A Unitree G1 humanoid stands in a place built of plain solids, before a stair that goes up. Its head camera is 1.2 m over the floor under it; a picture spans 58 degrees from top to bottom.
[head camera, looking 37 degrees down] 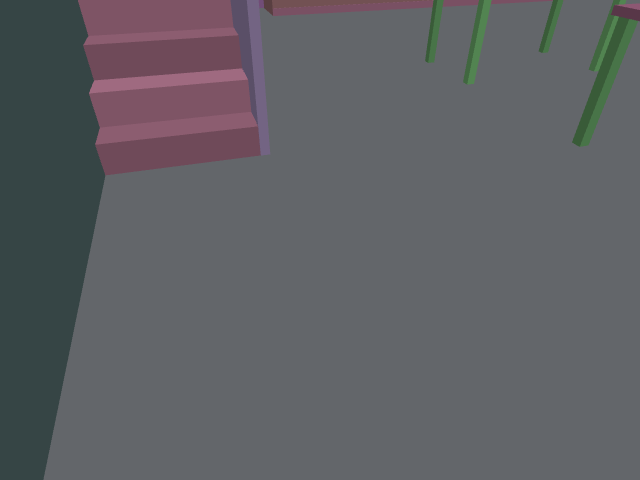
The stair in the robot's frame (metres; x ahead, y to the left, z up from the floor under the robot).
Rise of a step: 0.20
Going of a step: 0.25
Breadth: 0.90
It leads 17 degrees to the left of straight ahead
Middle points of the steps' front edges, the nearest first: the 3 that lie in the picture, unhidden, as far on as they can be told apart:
2.34 0.80 0.19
2.57 0.87 0.39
2.81 0.94 0.59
